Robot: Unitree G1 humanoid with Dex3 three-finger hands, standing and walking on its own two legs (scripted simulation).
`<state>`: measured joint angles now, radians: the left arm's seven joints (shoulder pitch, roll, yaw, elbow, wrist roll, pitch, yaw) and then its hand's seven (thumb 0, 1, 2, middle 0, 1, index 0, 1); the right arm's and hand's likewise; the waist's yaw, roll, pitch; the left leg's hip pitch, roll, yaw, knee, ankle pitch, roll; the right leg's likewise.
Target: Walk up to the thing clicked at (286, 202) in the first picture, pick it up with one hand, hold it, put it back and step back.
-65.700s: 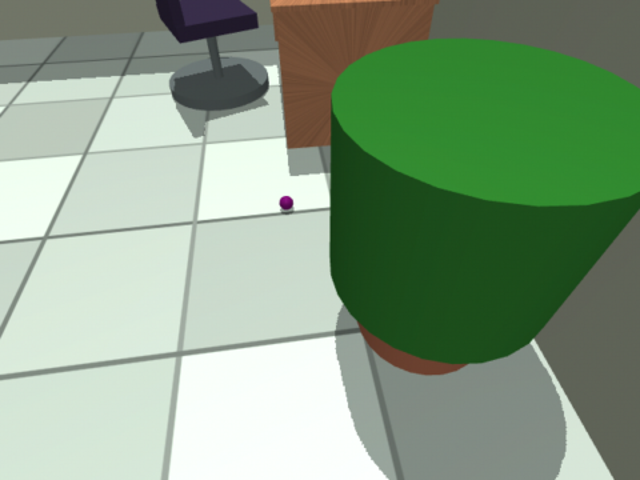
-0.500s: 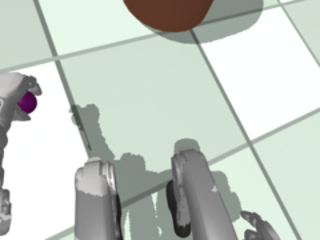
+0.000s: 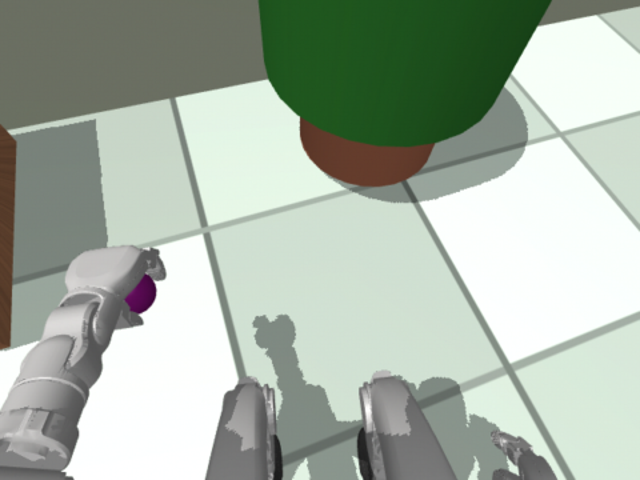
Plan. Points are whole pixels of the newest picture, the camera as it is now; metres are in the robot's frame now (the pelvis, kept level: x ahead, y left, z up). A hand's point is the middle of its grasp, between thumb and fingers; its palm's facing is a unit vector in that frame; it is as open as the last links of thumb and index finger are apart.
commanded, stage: lift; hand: left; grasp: from above
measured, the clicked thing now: (131, 292) +0.40 +0.27 -0.10
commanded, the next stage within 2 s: hold in 0.64 s
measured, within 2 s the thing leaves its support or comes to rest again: neither
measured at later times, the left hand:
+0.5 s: hand (107, 263) +0.37 +0.24 +0.05, palm faces -0.43 -0.08 -0.90, open 8.3 cm
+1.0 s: hand (86, 217) +0.40 +0.23 +0.11, palm faces -0.45 -0.07 -0.89, open 8.3 cm
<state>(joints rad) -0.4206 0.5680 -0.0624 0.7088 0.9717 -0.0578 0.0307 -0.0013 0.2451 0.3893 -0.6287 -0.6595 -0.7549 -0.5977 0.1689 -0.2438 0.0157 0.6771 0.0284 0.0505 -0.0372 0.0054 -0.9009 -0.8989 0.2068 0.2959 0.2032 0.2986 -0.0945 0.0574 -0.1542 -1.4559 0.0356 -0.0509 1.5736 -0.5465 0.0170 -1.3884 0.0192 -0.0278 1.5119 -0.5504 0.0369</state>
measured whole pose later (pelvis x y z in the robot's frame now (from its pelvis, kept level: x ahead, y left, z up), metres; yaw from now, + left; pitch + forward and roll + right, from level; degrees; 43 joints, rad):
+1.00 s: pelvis +0.08 +0.00 +0.17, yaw +1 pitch +8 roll -1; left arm -0.34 0.39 -0.22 0.83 0.99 0.02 0.09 0.01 0.24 0.37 -0.63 -0.67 -0.77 -0.60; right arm 0.24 -0.25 -0.04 0.74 0.05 0.01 -0.05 0.01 -0.90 -0.89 0.21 0.30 0.20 0.30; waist -0.04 0.04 -0.08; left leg -0.50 0.02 0.03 0.71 -0.35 0.02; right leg -0.46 0.00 0.04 0.67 -0.34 0.03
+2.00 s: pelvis +0.06 -0.01 +0.19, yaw +1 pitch +1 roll +0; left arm -0.26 0.39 -0.24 0.68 0.98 0.02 -0.01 0.01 0.25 0.38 -0.60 -0.70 -0.74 -0.62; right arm 0.18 -0.26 -0.02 0.70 0.06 0.06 -0.06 0.01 -0.90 -0.90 0.20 0.30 0.20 0.30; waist 0.00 0.05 -0.02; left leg -0.29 0.02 0.03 0.51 -0.23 0.00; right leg -0.29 0.00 0.04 0.52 -0.24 0.02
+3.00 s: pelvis +0.07 -0.01 +0.19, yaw +1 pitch +1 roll +0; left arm -0.28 0.39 -0.23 0.74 1.01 -0.03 0.02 0.01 0.21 0.43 -0.62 -0.69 -0.76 -0.63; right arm 0.18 -0.25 -0.02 0.69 0.06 0.07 -0.06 0.01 -0.90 -0.90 0.20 0.30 0.20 0.30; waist -0.01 0.04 0.00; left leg -0.30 0.01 0.03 0.50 -0.22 0.00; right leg -0.28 -0.01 0.04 0.50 -0.24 0.02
